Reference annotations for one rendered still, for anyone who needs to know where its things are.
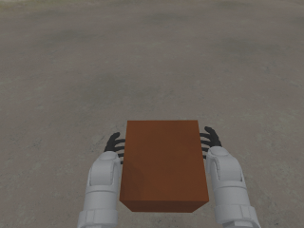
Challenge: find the right robot hand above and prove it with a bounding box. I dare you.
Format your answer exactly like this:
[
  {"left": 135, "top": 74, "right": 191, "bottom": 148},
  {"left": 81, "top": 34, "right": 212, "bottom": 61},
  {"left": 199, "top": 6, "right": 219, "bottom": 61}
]
[{"left": 199, "top": 126, "right": 222, "bottom": 159}]

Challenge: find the left robot hand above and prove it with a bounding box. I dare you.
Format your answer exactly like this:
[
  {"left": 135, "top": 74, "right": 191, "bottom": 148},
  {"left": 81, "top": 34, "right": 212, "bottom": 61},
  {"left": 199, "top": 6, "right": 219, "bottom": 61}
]
[{"left": 104, "top": 132, "right": 125, "bottom": 164}]

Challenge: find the robot left forearm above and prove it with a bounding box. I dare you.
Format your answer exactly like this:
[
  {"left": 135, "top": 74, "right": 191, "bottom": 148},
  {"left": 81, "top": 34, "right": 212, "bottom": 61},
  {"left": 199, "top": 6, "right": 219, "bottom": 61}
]
[{"left": 77, "top": 151, "right": 121, "bottom": 228}]

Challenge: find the robot right forearm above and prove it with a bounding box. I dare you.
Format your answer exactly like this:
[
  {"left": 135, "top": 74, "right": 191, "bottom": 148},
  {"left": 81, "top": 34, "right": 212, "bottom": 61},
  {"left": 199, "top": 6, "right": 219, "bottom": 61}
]
[{"left": 205, "top": 145, "right": 261, "bottom": 228}]

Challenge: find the carton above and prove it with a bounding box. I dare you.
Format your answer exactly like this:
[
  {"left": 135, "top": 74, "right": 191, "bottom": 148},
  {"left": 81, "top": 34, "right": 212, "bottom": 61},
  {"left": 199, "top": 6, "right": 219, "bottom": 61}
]
[{"left": 119, "top": 120, "right": 210, "bottom": 213}]

